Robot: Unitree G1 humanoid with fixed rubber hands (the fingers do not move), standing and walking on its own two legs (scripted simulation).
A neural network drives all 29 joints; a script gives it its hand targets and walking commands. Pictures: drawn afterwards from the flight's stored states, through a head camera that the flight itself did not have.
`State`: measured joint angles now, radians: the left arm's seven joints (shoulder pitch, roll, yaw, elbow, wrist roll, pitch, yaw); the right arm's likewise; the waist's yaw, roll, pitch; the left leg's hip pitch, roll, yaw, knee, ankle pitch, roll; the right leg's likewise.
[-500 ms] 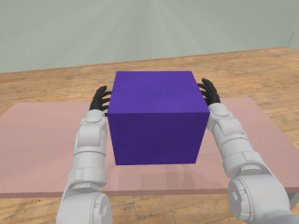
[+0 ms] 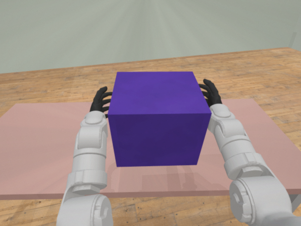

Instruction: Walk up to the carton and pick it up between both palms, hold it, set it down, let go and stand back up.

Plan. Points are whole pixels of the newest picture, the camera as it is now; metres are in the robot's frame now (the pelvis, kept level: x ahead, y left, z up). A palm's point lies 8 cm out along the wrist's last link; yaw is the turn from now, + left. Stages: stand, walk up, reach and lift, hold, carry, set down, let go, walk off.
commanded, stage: set down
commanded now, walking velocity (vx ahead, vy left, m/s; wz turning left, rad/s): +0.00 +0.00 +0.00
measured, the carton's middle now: (156, 117) +0.38 +0.01 +0.16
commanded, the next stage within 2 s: none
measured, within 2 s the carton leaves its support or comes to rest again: neither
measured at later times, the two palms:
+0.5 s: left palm (103, 112) +0.38 +0.16 +0.18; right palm (213, 104) +0.40 -0.16 +0.19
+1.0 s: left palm (104, 122) +0.39 +0.16 +0.14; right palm (208, 107) +0.42 -0.15 +0.16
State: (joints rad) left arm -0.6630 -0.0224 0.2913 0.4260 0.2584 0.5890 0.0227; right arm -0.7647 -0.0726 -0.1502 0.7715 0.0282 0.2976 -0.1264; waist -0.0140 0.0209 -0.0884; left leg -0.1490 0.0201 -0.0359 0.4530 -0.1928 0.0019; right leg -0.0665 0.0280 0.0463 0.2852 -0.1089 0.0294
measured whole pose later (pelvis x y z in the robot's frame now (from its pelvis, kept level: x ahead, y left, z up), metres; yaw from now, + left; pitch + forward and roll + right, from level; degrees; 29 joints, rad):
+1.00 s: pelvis +0.04 -0.01 +0.00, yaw +0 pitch -4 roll -2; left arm -0.50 -0.06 0.29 0.34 0.27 0.41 0.04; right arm -0.69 -0.06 -0.10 0.77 0.03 0.04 -0.11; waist -0.01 0.02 -0.05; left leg -0.12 0.02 -0.04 0.41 -0.22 -0.01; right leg -0.06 0.03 0.05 0.28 -0.16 0.02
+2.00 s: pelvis +0.06 -0.01 +0.00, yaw +0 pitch +0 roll -1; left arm -0.50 -0.11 0.29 0.53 0.30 0.18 0.10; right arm -0.69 -0.06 -0.26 0.92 0.02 -0.13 0.01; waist 0.02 0.02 0.01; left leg -0.16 0.02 -0.03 0.41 -0.24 -0.02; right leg -0.11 0.03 0.05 0.31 -0.19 0.01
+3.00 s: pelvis +0.07 -0.03 +0.00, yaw -1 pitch +19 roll -1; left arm -0.51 -0.11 0.33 0.76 0.21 -0.16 0.17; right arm -0.73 -0.06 -0.37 1.04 -0.15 -0.35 0.07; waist 0.06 0.02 -0.10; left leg -0.52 0.04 -0.02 0.41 -0.20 -0.03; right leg -0.50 0.04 0.05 0.35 -0.18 -0.01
